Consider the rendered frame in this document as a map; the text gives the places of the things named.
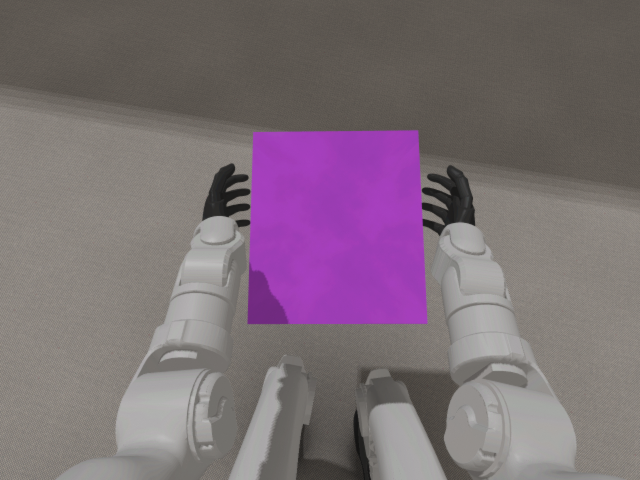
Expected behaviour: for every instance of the carton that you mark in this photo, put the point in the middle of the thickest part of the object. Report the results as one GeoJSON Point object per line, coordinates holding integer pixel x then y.
{"type": "Point", "coordinates": [336, 231]}

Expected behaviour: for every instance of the left robot forearm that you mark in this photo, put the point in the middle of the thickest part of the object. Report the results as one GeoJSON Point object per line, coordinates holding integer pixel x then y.
{"type": "Point", "coordinates": [196, 331]}

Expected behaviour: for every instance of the right robot forearm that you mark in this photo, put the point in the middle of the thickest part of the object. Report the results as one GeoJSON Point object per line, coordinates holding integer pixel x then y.
{"type": "Point", "coordinates": [484, 335]}

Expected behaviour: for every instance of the right robot hand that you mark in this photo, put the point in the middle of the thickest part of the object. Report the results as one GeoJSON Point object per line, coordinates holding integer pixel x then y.
{"type": "Point", "coordinates": [459, 203]}

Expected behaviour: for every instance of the right robot upper arm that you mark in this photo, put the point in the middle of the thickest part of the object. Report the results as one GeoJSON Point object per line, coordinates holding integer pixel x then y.
{"type": "Point", "coordinates": [498, 431]}

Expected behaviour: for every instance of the left robot hand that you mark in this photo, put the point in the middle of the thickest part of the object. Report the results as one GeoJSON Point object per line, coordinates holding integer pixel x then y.
{"type": "Point", "coordinates": [218, 198]}

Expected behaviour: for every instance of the left robot upper arm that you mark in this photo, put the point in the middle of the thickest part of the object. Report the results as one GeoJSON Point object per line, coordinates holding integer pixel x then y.
{"type": "Point", "coordinates": [171, 426]}

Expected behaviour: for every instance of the robot right thigh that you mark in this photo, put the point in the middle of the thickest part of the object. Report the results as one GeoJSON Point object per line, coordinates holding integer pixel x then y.
{"type": "Point", "coordinates": [387, 417]}

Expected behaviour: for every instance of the robot thigh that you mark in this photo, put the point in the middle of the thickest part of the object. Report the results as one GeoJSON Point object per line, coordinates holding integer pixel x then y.
{"type": "Point", "coordinates": [387, 417]}
{"type": "Point", "coordinates": [270, 448]}

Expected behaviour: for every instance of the robot left thigh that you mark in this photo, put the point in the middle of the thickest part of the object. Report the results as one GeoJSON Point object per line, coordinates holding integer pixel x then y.
{"type": "Point", "coordinates": [270, 448]}

